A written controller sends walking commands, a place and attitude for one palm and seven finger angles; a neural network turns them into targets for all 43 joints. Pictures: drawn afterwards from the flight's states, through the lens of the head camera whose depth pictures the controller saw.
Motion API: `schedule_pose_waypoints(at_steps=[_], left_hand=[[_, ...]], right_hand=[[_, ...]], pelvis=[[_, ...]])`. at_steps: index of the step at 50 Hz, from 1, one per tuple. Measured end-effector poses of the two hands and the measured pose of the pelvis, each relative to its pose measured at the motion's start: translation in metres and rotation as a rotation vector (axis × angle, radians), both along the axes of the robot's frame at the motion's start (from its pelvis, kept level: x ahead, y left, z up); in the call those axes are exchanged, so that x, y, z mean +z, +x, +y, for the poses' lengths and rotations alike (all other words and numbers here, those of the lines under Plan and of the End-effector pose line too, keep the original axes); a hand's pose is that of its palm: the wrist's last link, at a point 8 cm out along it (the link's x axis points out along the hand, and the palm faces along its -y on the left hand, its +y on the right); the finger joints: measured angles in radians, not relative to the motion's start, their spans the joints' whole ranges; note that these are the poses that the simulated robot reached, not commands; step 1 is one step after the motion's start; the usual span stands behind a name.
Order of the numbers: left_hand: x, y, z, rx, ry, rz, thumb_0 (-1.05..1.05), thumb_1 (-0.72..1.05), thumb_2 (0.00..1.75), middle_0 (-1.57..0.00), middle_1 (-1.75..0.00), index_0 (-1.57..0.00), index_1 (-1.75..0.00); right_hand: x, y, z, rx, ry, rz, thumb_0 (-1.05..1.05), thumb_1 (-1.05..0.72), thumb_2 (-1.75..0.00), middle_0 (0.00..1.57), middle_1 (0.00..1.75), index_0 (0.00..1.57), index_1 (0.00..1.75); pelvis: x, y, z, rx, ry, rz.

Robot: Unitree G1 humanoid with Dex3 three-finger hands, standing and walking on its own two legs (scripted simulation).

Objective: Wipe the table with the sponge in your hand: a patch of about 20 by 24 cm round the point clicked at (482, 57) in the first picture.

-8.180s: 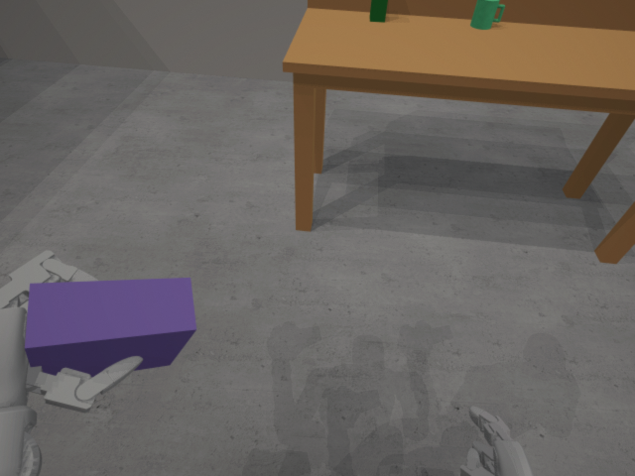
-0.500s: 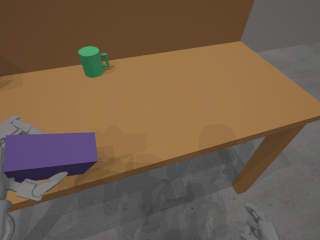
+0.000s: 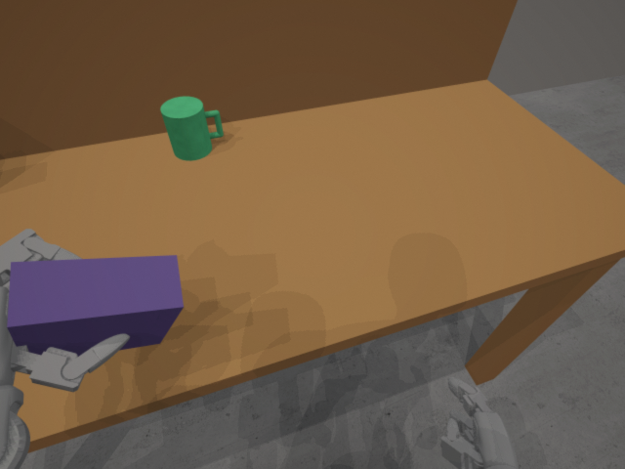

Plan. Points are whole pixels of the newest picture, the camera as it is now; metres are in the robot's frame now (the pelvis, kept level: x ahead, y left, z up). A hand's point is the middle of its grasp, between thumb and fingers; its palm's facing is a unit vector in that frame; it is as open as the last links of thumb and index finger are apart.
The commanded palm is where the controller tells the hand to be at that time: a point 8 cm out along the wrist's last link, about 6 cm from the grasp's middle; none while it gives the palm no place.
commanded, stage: come to a stop and stand still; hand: left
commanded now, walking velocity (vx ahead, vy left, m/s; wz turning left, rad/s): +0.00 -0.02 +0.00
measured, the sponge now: (124, 308) +0.23 +0.21 +0.14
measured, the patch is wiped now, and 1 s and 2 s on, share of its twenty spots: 0.00 0.00 0.00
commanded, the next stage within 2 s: look again from close up in 0.92 s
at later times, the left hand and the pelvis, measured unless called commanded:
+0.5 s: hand (54, 334) +0.20 +0.27 +0.14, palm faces +0.30 -0.86 -0.42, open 9.6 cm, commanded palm +0.15 +0.31 +0.17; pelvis -0.02 +0.03 +0.00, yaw +0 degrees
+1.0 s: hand (32, 305) +0.22 +0.30 +0.15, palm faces +0.37 -0.84 -0.39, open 9.6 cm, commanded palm +0.16 +0.32 +0.17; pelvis +0.00 +0.04 +0.00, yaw +0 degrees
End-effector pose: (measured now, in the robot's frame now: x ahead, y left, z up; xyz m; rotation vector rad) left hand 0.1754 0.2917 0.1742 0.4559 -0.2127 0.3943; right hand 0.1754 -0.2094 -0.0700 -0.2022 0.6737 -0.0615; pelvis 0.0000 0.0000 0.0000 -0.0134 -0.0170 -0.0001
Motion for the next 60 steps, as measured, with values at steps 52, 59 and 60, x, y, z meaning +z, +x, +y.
schedule_pose_waypoints(at_steps=[52,59,60], left_hand=[[-0.007,0.007,0.043,-0.064,0.017,-0.031,0.0,-0.44,1.0,-0.8,-1.34,-0.79,-1.34],[-0.01,0.007,0.04,-0.052,-0.001,-0.017,0.0,-0.44,1.0,-0.8,-1.34,-0.79,-1.34],[-0.011,0.008,0.039,-0.053,-0.002,-0.014,0.0,-0.44,1.0,-0.8,-1.34,-0.79,-1.34]], right_hand=[[0.014,0.011,0.039,0.034,-0.047,-0.025,0.01,-0.91,-0.89,0.2,0.3,0.2,0.3],[0.01,0.006,0.035,0.022,-0.05,0.002,0.01,-0.91,-0.89,0.2,0.3,0.2,0.3],[0.009,0.005,0.034,0.019,-0.049,0.005,0.01,-0.91,-0.89,0.2,0.3,0.2,0.3]], pelvis=[[-0.001,0.003,0.042,0.008,-0.012,0.013],[0.0,0.004,0.04,0.009,-0.013,0.014],[0.0,0.004,0.039,0.009,-0.013,0.014]])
